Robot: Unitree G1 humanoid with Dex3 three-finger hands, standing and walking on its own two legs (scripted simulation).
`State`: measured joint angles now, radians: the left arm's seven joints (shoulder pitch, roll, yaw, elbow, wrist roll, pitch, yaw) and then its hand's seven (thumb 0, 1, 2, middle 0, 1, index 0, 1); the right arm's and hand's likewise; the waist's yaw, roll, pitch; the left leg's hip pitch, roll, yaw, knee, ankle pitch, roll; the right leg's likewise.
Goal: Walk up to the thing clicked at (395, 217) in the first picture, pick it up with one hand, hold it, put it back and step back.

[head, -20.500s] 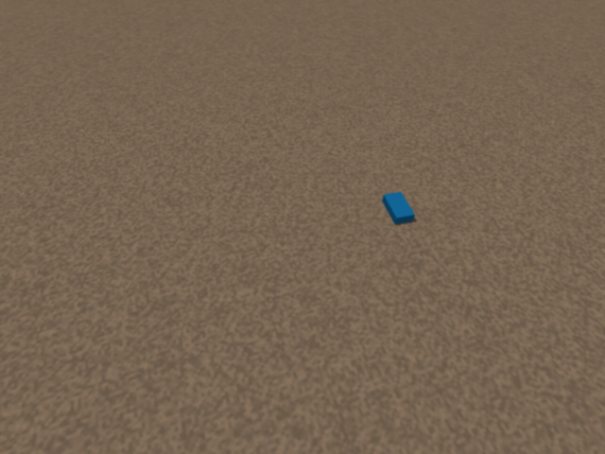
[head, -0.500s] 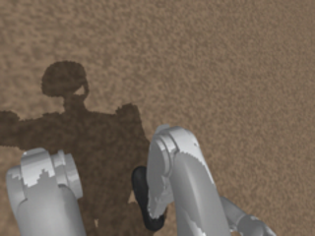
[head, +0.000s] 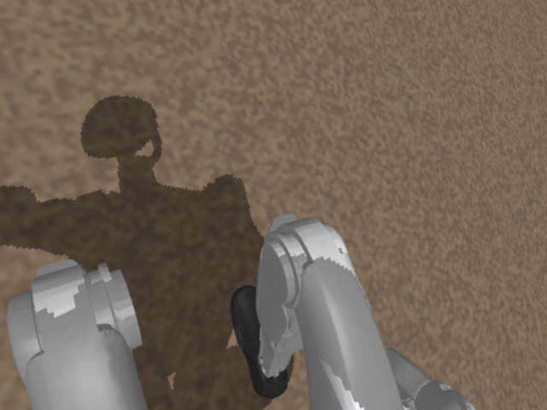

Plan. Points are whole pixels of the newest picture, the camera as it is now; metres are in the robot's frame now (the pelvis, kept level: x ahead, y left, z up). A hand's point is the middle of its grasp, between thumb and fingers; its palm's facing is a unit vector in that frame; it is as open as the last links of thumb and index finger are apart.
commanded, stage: settle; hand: left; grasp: from above
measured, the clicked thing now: out of the picture +0.39 +0.39 -0.26
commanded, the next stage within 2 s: lift in 0.70 s
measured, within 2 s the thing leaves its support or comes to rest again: leaves its support in 0.08 s
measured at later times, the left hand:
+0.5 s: hand out of the picture +0.38 +0.39 -0.15, palm faces -0.44 -0.13 -0.89, open 11.3 cm
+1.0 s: hand out of the picture +0.37 +0.39 -0.09, palm faces -0.44 -0.13 -0.89, open 11.2 cm
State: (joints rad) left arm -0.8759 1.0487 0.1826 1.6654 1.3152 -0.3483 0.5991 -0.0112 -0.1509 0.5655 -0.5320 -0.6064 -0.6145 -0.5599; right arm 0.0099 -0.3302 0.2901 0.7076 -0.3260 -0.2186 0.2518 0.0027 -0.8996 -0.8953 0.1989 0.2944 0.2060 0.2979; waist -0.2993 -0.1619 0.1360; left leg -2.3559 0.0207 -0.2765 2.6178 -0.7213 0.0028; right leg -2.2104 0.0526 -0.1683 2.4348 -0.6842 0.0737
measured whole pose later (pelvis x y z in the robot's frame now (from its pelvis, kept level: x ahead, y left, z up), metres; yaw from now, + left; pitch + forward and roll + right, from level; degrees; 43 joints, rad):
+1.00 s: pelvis -0.01 -0.01 +0.05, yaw +6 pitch +31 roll -10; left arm -0.78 0.82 0.15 1.21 1.22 -0.31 0.23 -0.01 -0.19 0.58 -0.57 -0.57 -0.67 -0.51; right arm 0.14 -0.28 0.05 0.72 -0.13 -0.02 0.17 0.00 -0.91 -0.90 0.20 0.29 0.21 0.30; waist -0.17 -0.01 -0.05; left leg -2.31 0.01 -0.16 2.40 -0.65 0.01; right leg -2.20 0.00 -0.09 2.30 -0.66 0.05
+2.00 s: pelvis +0.01 +0.00 +0.34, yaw +12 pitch +20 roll -4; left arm -0.25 0.54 -0.06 0.62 0.98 -0.10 0.02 -0.01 -0.15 0.53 -0.55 -0.58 -0.64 -0.52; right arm 0.19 -0.24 -0.01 0.68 0.03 -0.01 -0.04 0.01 -0.90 -0.90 0.20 0.30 0.21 0.30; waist -0.06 0.04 -0.16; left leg -1.24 0.04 -0.03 1.41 -0.53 0.01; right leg -1.19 0.00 -0.02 1.35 -0.52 0.04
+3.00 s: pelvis +0.07 +0.02 +0.47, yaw +12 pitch +6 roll -1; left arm -0.26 0.42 -0.19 0.71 1.00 -0.05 0.01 -0.02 -0.16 0.63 -0.52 -0.64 -0.60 -0.58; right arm 0.23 -0.25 -0.04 0.71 0.05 0.00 -0.04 0.01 -0.89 -0.89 0.20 0.29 0.21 0.30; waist -0.02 0.03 -0.07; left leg -0.48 0.02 0.05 0.70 -0.33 0.02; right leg -0.46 -0.02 0.03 0.67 -0.32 0.04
